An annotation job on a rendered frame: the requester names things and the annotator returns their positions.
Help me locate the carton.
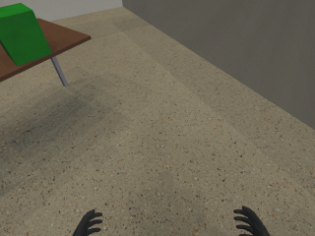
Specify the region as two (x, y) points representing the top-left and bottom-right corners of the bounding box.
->
(0, 3), (52, 66)

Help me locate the table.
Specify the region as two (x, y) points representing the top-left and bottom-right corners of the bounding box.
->
(0, 18), (92, 87)

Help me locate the robot right hand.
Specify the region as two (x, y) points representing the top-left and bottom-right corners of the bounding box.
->
(233, 206), (270, 236)

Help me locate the robot left hand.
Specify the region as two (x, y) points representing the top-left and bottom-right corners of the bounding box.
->
(72, 209), (102, 236)

